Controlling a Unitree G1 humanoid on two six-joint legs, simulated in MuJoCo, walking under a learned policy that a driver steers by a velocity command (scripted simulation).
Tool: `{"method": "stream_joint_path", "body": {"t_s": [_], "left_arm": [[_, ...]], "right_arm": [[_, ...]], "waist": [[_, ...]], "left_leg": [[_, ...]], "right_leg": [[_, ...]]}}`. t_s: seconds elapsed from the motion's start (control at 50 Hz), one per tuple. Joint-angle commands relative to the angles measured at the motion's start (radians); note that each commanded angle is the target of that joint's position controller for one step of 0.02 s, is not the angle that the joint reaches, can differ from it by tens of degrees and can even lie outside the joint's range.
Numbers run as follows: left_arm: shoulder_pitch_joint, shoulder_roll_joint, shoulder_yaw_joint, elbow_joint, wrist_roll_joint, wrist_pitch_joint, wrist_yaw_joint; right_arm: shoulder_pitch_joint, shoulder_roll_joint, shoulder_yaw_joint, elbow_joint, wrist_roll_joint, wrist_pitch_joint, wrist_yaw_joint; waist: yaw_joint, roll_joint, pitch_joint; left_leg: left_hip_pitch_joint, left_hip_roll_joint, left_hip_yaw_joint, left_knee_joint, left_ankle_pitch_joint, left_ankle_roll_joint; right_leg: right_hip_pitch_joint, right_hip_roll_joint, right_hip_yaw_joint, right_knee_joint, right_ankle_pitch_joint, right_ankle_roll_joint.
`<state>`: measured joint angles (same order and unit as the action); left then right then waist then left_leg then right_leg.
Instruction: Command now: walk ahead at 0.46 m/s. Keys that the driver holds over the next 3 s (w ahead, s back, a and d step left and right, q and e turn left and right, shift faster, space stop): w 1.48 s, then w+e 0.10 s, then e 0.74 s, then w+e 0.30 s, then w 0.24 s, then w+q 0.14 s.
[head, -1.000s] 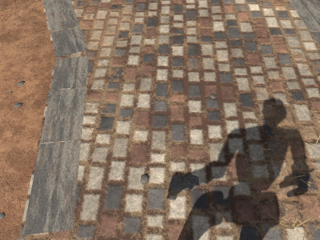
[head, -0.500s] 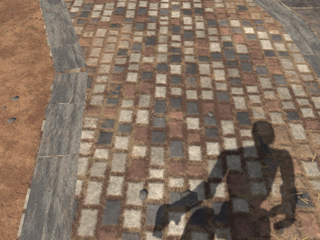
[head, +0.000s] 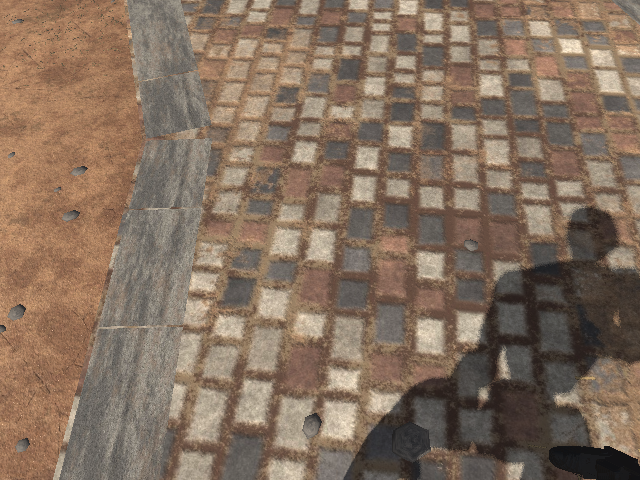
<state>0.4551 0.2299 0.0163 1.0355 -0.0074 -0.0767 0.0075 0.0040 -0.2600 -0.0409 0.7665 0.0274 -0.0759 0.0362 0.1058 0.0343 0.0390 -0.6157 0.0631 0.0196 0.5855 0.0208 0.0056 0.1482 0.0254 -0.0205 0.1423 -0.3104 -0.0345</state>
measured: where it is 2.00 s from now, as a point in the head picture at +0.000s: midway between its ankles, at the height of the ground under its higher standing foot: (383, 224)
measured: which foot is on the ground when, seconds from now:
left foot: up 0.00-0.08, down 0.10-0.66, up 0.68-1.00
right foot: down 0.00-0.10, up 0.12-0.62, down 0.64-1.00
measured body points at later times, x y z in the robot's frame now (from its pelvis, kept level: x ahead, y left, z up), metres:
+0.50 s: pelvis +0.29 +0.04 +0.01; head +0.31 +0.03 +0.46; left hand +0.48 +0.28 -0.09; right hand +0.29 -0.24 -0.13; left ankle +0.22 +0.13 -0.74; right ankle +0.49 -0.13 -0.69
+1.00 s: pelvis +0.58 -0.03 +0.01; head +0.60 -0.03 +0.46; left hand +0.59 +0.25 -0.12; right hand +0.75 -0.28 -0.10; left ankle +0.76 +0.16 -0.68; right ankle +0.53 -0.11 -0.74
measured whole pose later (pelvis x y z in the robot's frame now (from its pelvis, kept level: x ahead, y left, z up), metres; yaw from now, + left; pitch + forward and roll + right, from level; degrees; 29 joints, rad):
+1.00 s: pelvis +0.58 -0.03 +0.01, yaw +0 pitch +1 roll -1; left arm 0.35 0.26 0.05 0.93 0.00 -0.09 -0.01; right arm 0.10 -0.28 -0.05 0.86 0.01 -0.07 0.01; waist 0.06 0.05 0.01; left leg -0.67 0.13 -0.04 0.70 0.03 0.00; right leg -0.03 0.07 -0.06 0.19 -0.18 -0.06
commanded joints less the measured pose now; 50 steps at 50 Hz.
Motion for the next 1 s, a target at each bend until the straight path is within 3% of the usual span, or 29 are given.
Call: {"method": "stream_joint_path", "body": {"t_s": [0.02, 0.06, 0.08, 0.1, 0.12, 0.14, 0.16, 0.18, 0.2, 0.22, 0.24, 0.3, 0.38, 0.44, 0.52, 0.56, 0.6, 0.62, 0.64, 0.66, 0.68, 0.7, 0.72, 0.74, 0.76, 0.78, 0.84, 0.9, 1.0], "left_arm": [[0.029, 0.189, 0.043, -0.025, -0.01, -0.001, 0.008], [0.004, 0.215, 0.054, -0.036, -0.006, 0.008, 0.009], [-0.011, 0.222, 0.058, -0.042, 0.0, 0.017, 0.01], [-0.019, 0.21, 0.053, -0.052, 0.006, 0.025, 0.011], [0.003, 0.161, 0.035, -0.08, 0.029, 0.025, 0.013], [0.145, 0.007, -0.004, -0.076, 0.01, 0.002, -0.003], [0.031, 0.139, 0.026, -0.085, -0.023, -0.025, -0.009], [-0.079, 0.189, 0.043, -0.126, -0.048, -0.04, -0.011], [-0.124, 0.179, 0.042, -0.135, -0.042, -0.048, -0.004], [-0.133, 0.167, 0.049, -0.135, -0.026, -0.045, 0.002], [-0.105, 0.148, 0.048, -0.132, -0.018, -0.034, 0.001], [-0.115, 0.111, 0.047, -0.146, -0.012, -0.003, 0.004], [-0.278, 0.114, 0.045, -0.214, 0.007, -0.001, 0.002], [-0.397, 0.09, 0.032, -0.248, 0.004, -0.015, -0.011], [-0.509, 0.098, 0.026, -0.297, -0.009, -0.022, -0.032], [-0.527, 0.117, 0.03, -0.319, -0.009, -0.027, -0.044], [-0.467, 0.149, 0.042, -0.313, -0.01, -0.03, -0.049], [-0.362, 0.177, 0.059, -0.286, -0.01, -0.03, -0.047], [-0.189, 0.229, 0.085, -0.235, -0.007, -0.029, -0.039], [-0.04, 0.33, 0.11, -0.21, 0.017, -0.025, -0.032], [0.001, 0.3, 0.104, -0.19, 0.001, -0.017, -0.035], [-0.054, 0.226, 0.078, -0.2, -0.005, -0.017, -0.036], [-0.133, 0.193, 0.068, -0.22, 0.0, -0.017, -0.032], [-0.202, 0.171, 0.06, -0.228, 0.007, -0.02, -0.033], [-0.241, 0.144, 0.053, -0.235, 0.016, -0.026, -0.035], [-0.257, 0.14, 0.051, -0.234, 0.021, -0.029, -0.038], [-0.24, 0.156, 0.057, -0.212, 0.011, -0.041, -0.038], [-0.192, 0.179, 0.064, -0.186, 0.008, -0.035, -0.023], [-0.107, 0.197, 0.067, -0.145, -0.004, -0.023, -0.008]], "right_arm": [[-0.156, -0.069, -0.009, -0.111, 0.004, -0.024, 0.015], [-0.079, -0.113, -0.027, -0.096, 0.0, -0.026, 0.014], [0.04, -0.146, -0.046, -0.064, 0.0, -0.023, 0.007], [0.217, -0.183, -0.068, -0.01, 0.002, -0.017, -0.004], [0.396, -0.25, -0.084, 0.029, -0.012, -0.008, -0.018], [0.418, -0.274, -0.082, 0.055, -0.02, -0.01, -0.003], [0.369, -0.168, -0.055, 0.051, -0.012, -0.014, -0.002], [0.276, -0.137, -0.044, 0.041, -0.011, -0.02, -0.004], [0.206, -0.126, -0.039, 0.032, -0.017, -0.027, -0.002], [0.168, -0.108, -0.035, 0.03, -0.028, -0.033, 0.001], [0.153, -0.098, -0.031, 0.035, -0.04, -0.039, 0.003], [0.164, -0.098, -0.03, 0.064, -0.026, -0.048, 0.002], [0.235, -0.143, -0.038, 0.096, -0.025, -0.042, -0.023], [0.295, -0.162, -0.039, 0.118, -0.016, -0.035, -0.033], [0.382, -0.17, -0.04, 0.162, -0.006, -0.016, -0.037], [0.391, -0.18, -0.045, 0.172, -0.006, -0.002, -0.04], [0.373, -0.196, -0.05, 0.17, -0.007, 0.011, -0.044], [0.351, -0.197, -0.049, 0.165, -0.01, 0.018, -0.044], [0.351, -0.171, -0.037, 0.155, -0.018, 0.022, -0.046], [0.44, -0.081, -0.006, 0.125, -0.031, 0.01, -0.04], [0.482, -0.029, 0.012, 0.146, -0.021, -0.012, -0.033], [0.4, -0.15, -0.018, 0.131, 0.006, -0.033, -0.027], [0.313, -0.169, -0.023, 0.103, 0.024, -0.044, -0.026], [0.27, -0.158, -0.023, 0.097, 0.014, -0.045, -0.031], [0.266, -0.15, -0.029, 0.098, -0.003, -0.036, -0.036], [0.287, -0.13, -0.028, 0.105, -0.009, -0.024, -0.037], [0.284, -0.088, -0.023, 0.104, -0.016, 0.003, -0.042], [0.18, -0.086, -0.023, 0.067, -0.026, 0.004, -0.041], [0.005, -0.058, -0.009, 0.02, -0.018, -0.011, -0.024]], "waist": [[-0.034, -0.126, 0.112], [-0.097, -0.151, 0.031], [-0.164, -0.164, -0.053], [-0.248, -0.154, -0.16], [-0.286, -0.015, -0.31], [-0.184, 0.268, -0.465], [-0.222, 0.153, -0.339], [-0.199, 0.106, -0.169], [-0.165, 0.0, -0.101], [-0.132, -0.023, -0.058], [-0.098, 0.013, -0.063], [-0.068, 0.019, -0.026], [-0.107, 0.0, 0.031], [-0.152, -0.005, 0.037], [-0.186, 0.001, 0.051], [-0.173, 0.011, 0.042], [-0.127, 0.038, -0.002], [-0.065, 0.044, -0.067], [0.007, 0.028, -0.184], [0.005, -0.14, -0.361], [-0.003, -0.306, -0.463], [0.01, -0.219, -0.34], [-0.01, -0.17, -0.212], [-0.041, -0.097, -0.122], [-0.074, -0.092, -0.083], [-0.099, -0.109, -0.07], [-0.125, -0.092, -0.044], [-0.103, -0.079, -0.013], [-0.043, -0.083, 0.024]], "left_leg": [[0.011, -0.025, 0.008, -0.069, 0.006, 0.035], [0.137, -0.066, 0.028, -0.068, -0.052, 0.072], [0.289, -0.097, 0.051, -0.064, -0.072, 0.099], [0.531, -0.093, 0.045, -0.066, -0.059, 0.131], [0.859, 0.117, -0.208, -0.027, -0.119, 0.192], [1.098, 0.331, -0.73, -0.207, -0.437, 0.353], [0.994, 0.292, -0.759, -0.313, -0.542, 0.302], [0.837, 0.264, -0.595, -0.338, -0.469, 0.259], [0.684, 0.23, -0.479, -0.364, -0.316, 0.243], [0.575, 0.194, -0.385, -0.388, -0.2, 0.235], [0.508, 0.173, -0.331, -0.412, -0.145, 0.235], [0.41, 0.148, -0.236, -0.478, -0.113, 0.249], [0.419, 0.124, -0.155, -0.512, -0.065, 0.238], [0.43, 0.091, -0.085, -0.507, -0.032, 0.203], [0.578, 0.144, -0.092, -0.455, -0.018, 0.196], [0.665, 0.183, -0.107, -0.403, 0.044, 0.181], [0.713, 0.194, -0.105, -0.317, 0.229, 0.159], [0.704, 0.164, -0.076, -0.19, 0.394, 0.14], [0.609, 0.109, -0.037, 0.019, 0.402, 0.11], [0.257, -0.001, 0.016, 0.401, 0.082, 0.049], [0.005, -0.133, -0.06, 0.647, -0.566, 0.017], [-0.108, -0.071, -0.148, 0.742, -0.571, 0.04], [-0.137, -0.018, -0.12, 0.733, -0.488, 0.055], [-0.109, 0.028, -0.094, 0.665, -0.402, 0.052], [-0.056, 0.063, -0.098, 0.6, -0.345, 0.048], [0.003, 0.077, -0.1, 0.573, -0.316, 0.041], [0.009, 0.09, -0.085, 0.479, -0.254, 0.015], [-0.062, 0.091, -0.076, 0.303, -0.096, -0.01], [-0.005, 0.039, -0.025, 0.023, 0.102, -0.008]], "right_leg": [[-0.074, -0.275, 0.091, -0.015, 0.47, -0.127], [-0.019, -0.287, 0.075, 0.105, 0.79, -0.106], [-0.022, -0.27, 0.053, 0.248, 0.964, -0.091], [-0.116, -0.228, 0.027, 0.455, 0.977, -0.062], [-0.37, -0.163, 0.006, 0.782, 0.602, -0.041], [-0.697, 0.038, 0.082, 1.098, -0.229, 0.004], [-0.805, -0.009, 0.175, 1.199, -0.248, -0.017], [-0.859, -0.058, 0.14, 1.199, -0.154, -0.033], [-0.814, -0.109, 0.121, 1.152, -0.058, -0.032], [-0.774, -0.141, 0.111, 1.103, -0.001, -0.025], [-0.709, -0.168, 0.121, 1.077, 0.03, -0.021], [-0.701, -0.194, 0.102, 0.976, 0.047, 0.006], [-0.809, -0.196, 0.08, 0.728, 0.267, 0.046], [-0.748, -0.148, 0.03, 0.517, 0.425, 0.045], [-0.776, -0.121, 0.033, 0.402, 0.416, 0.027], [-0.785, -0.111, 0.04, 0.37, 0.338, 0.001], [-0.688, -0.079, 0.017, 0.353, 0.251, -0.027], [-0.541, -0.046, -0.015, 0.332, 0.244, -0.052], [-0.286, -0.059, -0.003, 0.351, 0.268, -0.088], [0.132, -0.309, 0.348, 0.372, 0.221, -0.217], [0.291, -0.434, 0.736, 0.203, 0.042, -0.316], [0.208, -0.402, 0.677, 0.16, -0.052, -0.266], [0.066, -0.367, 0.53, 0.141, -0.011, -0.228], [-0.085, -0.326, 0.42, 0.104, 0.086, -0.211], [-0.187, -0.295, 0.352, 0.072, 0.158, -0.197], [-0.252, -0.277, 0.313, 0.045, 0.208, -0.197], [-0.313, -0.252, 0.214, -0.012, 0.314, -0.209], [-0.289, -0.235, 0.148, -0.035, 0.367, -0.2], [-0.257, -0.204, 0.072, -0.046, 0.327, -0.162]]}}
